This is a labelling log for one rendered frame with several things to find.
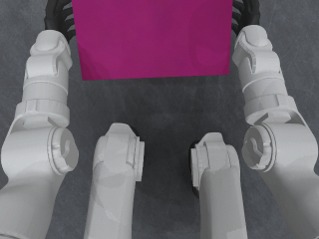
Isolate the robot left forearm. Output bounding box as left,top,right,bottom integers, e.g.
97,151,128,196
1,30,73,175

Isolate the robot left foot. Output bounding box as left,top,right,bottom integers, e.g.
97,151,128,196
130,126,139,136

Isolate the left robot upper arm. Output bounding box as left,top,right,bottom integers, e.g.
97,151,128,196
0,125,79,239

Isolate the robot right foot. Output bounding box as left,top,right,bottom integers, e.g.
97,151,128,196
188,140,200,199

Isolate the robot foot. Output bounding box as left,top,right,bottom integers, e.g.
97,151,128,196
188,140,200,199
130,126,139,136

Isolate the robot right hand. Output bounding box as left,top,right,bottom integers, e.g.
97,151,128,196
231,0,261,37

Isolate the carton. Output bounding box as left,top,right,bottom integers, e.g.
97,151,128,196
71,0,233,81

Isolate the right robot upper arm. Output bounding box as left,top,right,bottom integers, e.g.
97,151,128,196
241,122,319,239

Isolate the robot left hand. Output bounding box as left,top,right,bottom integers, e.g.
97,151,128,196
44,0,77,45

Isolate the robot right forearm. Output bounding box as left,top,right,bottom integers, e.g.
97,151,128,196
232,25,318,160

